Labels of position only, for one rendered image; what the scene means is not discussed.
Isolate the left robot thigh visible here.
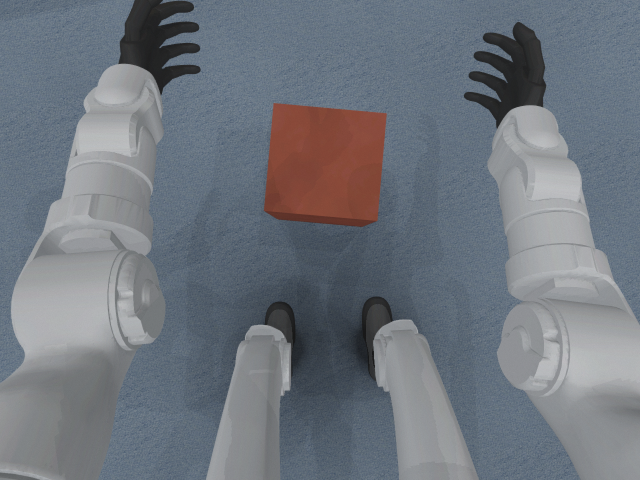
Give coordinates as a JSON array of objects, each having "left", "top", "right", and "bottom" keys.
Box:
[{"left": 206, "top": 335, "right": 291, "bottom": 480}]

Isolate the right robot thigh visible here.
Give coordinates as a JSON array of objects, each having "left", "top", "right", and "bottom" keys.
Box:
[{"left": 373, "top": 329, "right": 479, "bottom": 480}]

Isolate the right robot upper arm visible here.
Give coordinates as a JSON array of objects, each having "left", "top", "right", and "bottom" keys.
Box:
[{"left": 497, "top": 297, "right": 640, "bottom": 480}]

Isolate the right robot hand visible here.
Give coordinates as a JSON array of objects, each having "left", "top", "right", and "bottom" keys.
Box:
[{"left": 464, "top": 22, "right": 546, "bottom": 129}]

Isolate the robot left forearm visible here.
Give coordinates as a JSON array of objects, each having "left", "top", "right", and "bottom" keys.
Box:
[{"left": 11, "top": 64, "right": 164, "bottom": 348}]

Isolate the left robot hand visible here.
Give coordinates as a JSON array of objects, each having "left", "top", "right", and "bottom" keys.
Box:
[{"left": 118, "top": 0, "right": 201, "bottom": 95}]

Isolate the robot right forearm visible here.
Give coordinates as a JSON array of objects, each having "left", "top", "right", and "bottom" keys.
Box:
[{"left": 487, "top": 105, "right": 640, "bottom": 326}]

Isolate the robot thigh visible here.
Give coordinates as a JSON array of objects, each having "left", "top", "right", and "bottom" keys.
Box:
[
  {"left": 206, "top": 335, "right": 291, "bottom": 480},
  {"left": 373, "top": 329, "right": 479, "bottom": 480}
]

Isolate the carton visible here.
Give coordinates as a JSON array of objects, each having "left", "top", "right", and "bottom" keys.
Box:
[{"left": 264, "top": 103, "right": 387, "bottom": 227}]

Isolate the left robot upper arm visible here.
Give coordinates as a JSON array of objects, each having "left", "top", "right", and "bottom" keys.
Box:
[{"left": 0, "top": 249, "right": 166, "bottom": 480}]

